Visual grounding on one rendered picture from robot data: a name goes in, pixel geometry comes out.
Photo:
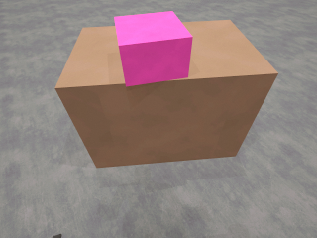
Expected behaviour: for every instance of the carton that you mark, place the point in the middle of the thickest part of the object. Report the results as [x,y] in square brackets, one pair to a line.
[153,47]

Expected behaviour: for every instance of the pedestal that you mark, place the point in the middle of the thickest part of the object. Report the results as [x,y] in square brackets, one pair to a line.
[206,115]

